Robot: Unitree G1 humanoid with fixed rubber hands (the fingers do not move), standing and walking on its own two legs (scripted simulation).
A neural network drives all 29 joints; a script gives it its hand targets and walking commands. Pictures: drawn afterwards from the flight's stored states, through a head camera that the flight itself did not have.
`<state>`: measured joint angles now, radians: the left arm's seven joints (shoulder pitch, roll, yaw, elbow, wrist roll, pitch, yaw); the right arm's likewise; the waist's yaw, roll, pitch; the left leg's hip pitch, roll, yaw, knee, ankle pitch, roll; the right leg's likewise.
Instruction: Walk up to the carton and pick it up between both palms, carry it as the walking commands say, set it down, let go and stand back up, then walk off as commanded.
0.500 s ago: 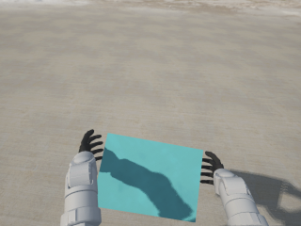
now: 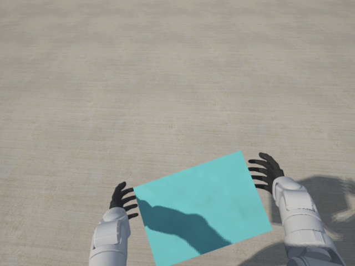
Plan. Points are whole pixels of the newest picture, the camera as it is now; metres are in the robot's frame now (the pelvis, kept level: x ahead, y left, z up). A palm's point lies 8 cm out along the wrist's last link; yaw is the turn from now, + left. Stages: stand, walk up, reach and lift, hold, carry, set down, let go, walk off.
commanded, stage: set down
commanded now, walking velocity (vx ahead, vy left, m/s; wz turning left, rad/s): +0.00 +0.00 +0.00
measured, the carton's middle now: (199, 202) +0.33 -0.02 -0.11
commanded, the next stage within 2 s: none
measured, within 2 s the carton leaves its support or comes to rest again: neither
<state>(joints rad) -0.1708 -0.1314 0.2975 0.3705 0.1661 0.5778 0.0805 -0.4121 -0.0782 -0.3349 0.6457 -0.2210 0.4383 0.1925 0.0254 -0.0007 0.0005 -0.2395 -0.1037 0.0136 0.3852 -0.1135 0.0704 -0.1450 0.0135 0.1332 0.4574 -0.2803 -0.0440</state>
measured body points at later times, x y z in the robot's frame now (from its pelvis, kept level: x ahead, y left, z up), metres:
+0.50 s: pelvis +0.02 -0.06 -0.01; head +0.17 -0.06 +0.41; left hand +0.30 +0.14 -0.11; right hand +0.35 -0.24 -0.11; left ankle +0.06 +0.05 -0.74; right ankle -0.01 -0.16 -0.74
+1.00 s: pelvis -0.06 -0.06 -0.10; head +0.15 -0.07 +0.30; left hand +0.33 +0.14 -0.19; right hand +0.35 -0.24 -0.18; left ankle +0.06 +0.05 -0.74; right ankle -0.01 -0.16 -0.74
